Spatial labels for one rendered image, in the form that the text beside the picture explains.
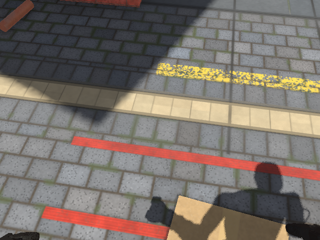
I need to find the robot right hand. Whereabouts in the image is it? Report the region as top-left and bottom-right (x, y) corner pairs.
(285, 223), (320, 240)

